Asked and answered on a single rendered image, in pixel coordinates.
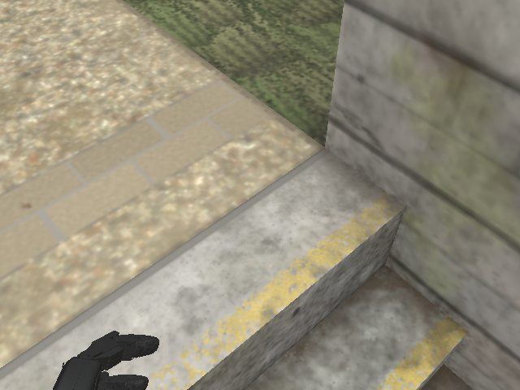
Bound stairs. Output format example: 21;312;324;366
187;208;473;390

